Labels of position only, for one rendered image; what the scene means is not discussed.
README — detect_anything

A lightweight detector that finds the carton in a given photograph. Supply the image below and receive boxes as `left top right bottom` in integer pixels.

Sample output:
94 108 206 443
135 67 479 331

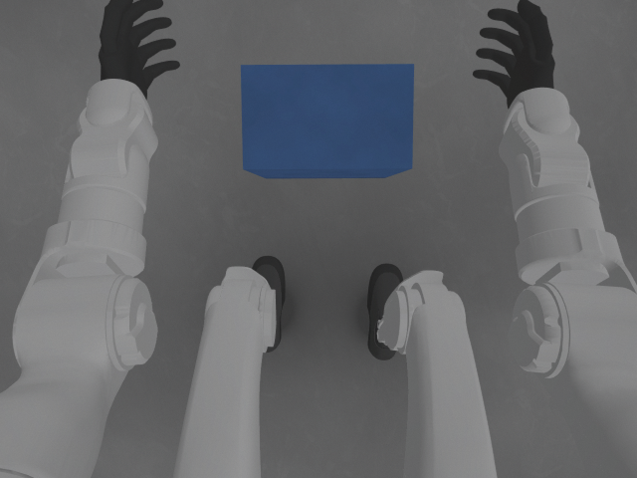
241 64 414 178

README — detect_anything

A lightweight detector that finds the robot left hand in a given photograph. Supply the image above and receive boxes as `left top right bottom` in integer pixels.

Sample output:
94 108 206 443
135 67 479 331
99 0 180 99

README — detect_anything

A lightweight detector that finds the robot left upper arm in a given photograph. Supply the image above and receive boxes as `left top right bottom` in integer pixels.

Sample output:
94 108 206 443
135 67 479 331
0 274 158 478

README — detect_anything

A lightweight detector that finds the robot right hand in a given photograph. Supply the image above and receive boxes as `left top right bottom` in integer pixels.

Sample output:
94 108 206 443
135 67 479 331
473 0 555 108

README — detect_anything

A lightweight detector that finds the robot right forearm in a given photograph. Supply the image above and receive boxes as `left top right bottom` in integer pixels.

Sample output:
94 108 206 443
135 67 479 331
499 88 637 294

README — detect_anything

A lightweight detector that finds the robot right upper arm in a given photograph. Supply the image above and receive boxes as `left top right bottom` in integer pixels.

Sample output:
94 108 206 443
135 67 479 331
508 282 637 478

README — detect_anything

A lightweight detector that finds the right robot thigh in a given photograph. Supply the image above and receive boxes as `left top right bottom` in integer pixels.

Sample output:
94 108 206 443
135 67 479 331
389 283 498 478

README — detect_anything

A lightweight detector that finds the right robot foot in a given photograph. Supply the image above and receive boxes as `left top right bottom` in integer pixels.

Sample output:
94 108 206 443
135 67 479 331
367 264 403 360

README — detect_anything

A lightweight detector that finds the robot left forearm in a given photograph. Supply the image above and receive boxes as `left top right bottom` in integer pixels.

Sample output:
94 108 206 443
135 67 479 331
12 79 158 367

